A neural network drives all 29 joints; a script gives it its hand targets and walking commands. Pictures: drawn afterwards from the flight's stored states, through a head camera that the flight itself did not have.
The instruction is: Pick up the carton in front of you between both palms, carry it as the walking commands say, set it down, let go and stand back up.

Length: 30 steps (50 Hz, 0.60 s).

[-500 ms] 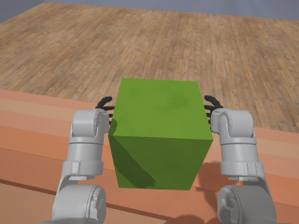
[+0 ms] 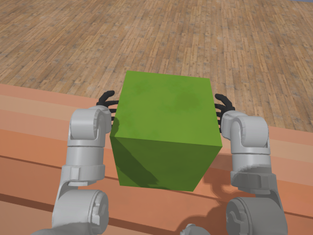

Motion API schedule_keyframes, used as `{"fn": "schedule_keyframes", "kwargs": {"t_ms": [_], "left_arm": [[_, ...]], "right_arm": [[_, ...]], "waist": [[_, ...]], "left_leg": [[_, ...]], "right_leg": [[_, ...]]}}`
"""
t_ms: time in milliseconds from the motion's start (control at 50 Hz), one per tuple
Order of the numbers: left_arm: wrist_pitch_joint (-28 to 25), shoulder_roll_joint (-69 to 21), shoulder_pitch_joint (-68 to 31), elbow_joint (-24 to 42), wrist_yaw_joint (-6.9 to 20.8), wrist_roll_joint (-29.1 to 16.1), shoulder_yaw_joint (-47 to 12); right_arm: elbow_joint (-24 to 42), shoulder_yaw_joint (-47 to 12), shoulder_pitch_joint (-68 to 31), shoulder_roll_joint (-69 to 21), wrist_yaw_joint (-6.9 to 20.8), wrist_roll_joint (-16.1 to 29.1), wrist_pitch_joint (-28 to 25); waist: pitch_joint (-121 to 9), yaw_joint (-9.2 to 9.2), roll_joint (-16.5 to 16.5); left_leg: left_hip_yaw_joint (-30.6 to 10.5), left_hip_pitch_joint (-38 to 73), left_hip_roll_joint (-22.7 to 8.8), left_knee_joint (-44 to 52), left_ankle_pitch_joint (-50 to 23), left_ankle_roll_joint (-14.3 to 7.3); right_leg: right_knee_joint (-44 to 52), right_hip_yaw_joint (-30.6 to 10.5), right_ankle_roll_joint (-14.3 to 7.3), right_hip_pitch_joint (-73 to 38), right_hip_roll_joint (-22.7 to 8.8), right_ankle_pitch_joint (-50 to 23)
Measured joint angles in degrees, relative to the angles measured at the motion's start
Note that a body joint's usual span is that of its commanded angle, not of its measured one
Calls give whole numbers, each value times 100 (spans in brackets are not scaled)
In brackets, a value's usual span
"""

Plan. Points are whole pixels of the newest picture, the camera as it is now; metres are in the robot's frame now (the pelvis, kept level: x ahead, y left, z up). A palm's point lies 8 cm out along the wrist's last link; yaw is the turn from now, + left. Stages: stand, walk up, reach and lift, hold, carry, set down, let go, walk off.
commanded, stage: carry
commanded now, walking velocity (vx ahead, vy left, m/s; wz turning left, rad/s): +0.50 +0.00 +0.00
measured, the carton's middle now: (162, 135) +0.36 +0.00 +0.04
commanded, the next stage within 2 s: none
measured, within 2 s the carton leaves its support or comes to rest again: neither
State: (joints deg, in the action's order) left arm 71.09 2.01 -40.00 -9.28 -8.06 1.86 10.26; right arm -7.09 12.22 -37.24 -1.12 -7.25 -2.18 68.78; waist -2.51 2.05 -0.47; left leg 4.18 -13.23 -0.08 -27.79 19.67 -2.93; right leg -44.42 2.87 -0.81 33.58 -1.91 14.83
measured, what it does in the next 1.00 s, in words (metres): goes down: right foot, then left foot 0.13 m lower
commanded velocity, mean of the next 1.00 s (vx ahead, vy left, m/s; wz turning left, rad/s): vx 0.50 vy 0.00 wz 0.00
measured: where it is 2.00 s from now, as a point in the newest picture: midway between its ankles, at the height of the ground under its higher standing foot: (153, 131)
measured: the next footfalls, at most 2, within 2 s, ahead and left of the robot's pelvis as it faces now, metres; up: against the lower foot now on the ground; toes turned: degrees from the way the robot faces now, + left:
right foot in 0.10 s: +0.14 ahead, -0.12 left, +0.00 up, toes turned -5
left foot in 0.52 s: +0.45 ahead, +0.12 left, -0.13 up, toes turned +4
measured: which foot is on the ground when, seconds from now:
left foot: down 0.00-0.12, up 0.14-0.50, down 0.52-1.00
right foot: up 0.00-0.08, down 0.10-0.56, up 0.58-0.98, down 1.00-1.00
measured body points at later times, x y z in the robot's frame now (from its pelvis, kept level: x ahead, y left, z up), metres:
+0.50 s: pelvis +0.27 +0.01 -0.09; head +0.29 +0.02 +0.36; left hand +0.64 +0.19 +0.05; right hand +0.65 -0.11 +0.05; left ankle +0.43 +0.12 -0.81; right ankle +0.10 -0.11 -0.73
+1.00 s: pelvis +0.59 +0.01 -0.25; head +0.61 +0.00 +0.20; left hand +0.96 +0.13 -0.16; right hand +0.94 -0.17 -0.17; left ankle +0.43 +0.11 -0.84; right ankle +0.71 -0.06 -0.98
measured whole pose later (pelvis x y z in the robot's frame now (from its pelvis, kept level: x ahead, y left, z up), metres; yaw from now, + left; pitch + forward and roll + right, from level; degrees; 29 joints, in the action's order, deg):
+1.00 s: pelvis +0.59 +0.01 -0.25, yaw -1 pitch +2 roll +3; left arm 64.2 -3.2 -31.9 -4.1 -7.6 5.6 12.0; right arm -5.7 9.1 -30.1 -0.2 -7.7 0.6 60.6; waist -0.6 3.7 -1.7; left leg 5.9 -18.7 1.2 -76.9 46.7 -2.3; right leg -32.8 5.1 -4.9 29.0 -1.3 -10.3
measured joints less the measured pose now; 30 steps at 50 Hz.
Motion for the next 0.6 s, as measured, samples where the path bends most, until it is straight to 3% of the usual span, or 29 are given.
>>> {"fn": "schedule_keyframes", "kwargs": {"t_ms": [80, 120, 180, 220, 280, 380, 460, 500, 520, 560, 580, 600], "left_arm": [[-24, -93, -43, 123, 0, 82, 94], [-114, -190, -149, -35, 0, 165, 89], [-200, -306, -65, -90, -15, 245, -10], [-184, -285, 137, -2, -22, 197, -88], [-147, -235, 338, 233, -53, 72, -133], [-237, -233, 170, 569, -94, -3, -157], [-280, -225, 28, 530, -95, -32, -131], [-254, -177, -27, 388, -93, -69, -78], [-237, -144, -60, 289, -88, -89, -39], [-212, 9, -243, -43, -37, -124, 23], [-224, 66, -296, -204, -15, -139, 46], [-207, 84, -272, -321, -6, -143, 63]], "right_arm": [[26, 105, -147, 12, 0, 4, 0], [-4, 164, -181, 114, 36, 21, 1], [-16, 224, -109, 182, 51, 50, -3], [-17, 264, -35, 92, 52, -7, 16], [144, 238, 60, -12, 55, -82, 52], [702, 315, 30, -18, 55, -71, 41], [808, 389, -50, -33, 70, -129, 67], [652, 376, -114, -57, 76, -190, 75], [535, 355, -165, -65, 77, -227, 86], [204, 312, -314, -106, 77, -335, 51], [55, 263, -343, -110, 78, -368, 19], [-101, 209, -339, -100, 79, -376, 21]], "waist": [[-83, -95, 37], [-163, -243, 96], [-24, -487, 73], [82, -575, 18], [229, -604, -34], [390, -727, 41], [276, -878, 302], [125, -815, 393], [47, -717, 417], [-142, -478, 161], [-151, -369, 6], [-143, -296, -6]], "left_leg": [[37, 77, -63, -597, 651, 108], [27, -379, -173, -1847, 830, 116], [-366, -1450, -23, -4055, 1128, 101], [-454, -1977, 8, -4361, 1163, 93], [-464, -2482, -87, -3625, 752, 114], [-445, -2891, -330, -2651, -1588, 142], [-461, -2250, -463, -508, -3527, 176], [-271, -1729, -453, 35, -3969, 161], [-130, -1386, -432, 203, -3753, 132], [-14, -1125, -216, -270, -1309, 26], [19, -1295, -81, -786, -620, -25], [40, -1410, -61, -1151, -606, -86]], "right_leg": [[412, 268, -180, -256, 109, -490], [545, 316, -303, -494, 197, 96], [104, 297, -309, -498, 269, 591], [96, 247, -301, -666, 265, 701], [129, 208, -260, -944, 188, 956], [-142, 198, -97, -1360, 146, 1596], [-851, 157, 64, -1797, 204, 2572], [-1501, 122, 199, -2014, 185, 3107], [-2053, 110, 254, -2033, 146, 2858], [-3522, -148, 163, -1666, 1, 2661], [-4083, -347, 137, -1396, -18, 2623], [-4394, -448, 134, -1135, 42, 2473]]}}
